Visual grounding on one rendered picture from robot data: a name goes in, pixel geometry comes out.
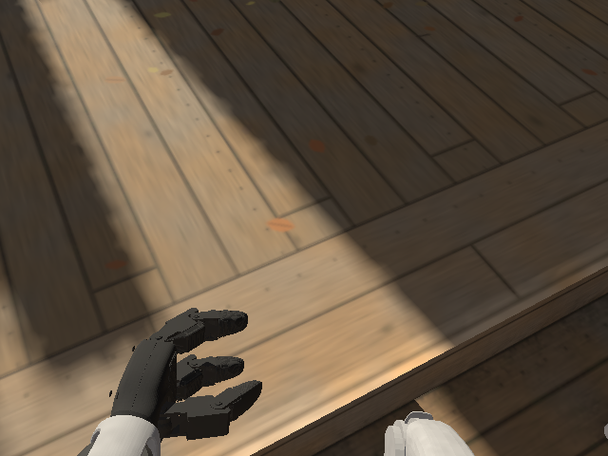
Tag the robot left forearm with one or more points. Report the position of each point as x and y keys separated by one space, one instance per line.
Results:
x=124 y=435

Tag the right robot thigh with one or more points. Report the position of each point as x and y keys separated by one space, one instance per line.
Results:
x=424 y=437

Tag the robot right shin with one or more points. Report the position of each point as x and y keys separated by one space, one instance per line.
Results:
x=418 y=414

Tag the left robot hand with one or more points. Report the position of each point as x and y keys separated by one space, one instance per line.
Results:
x=153 y=380

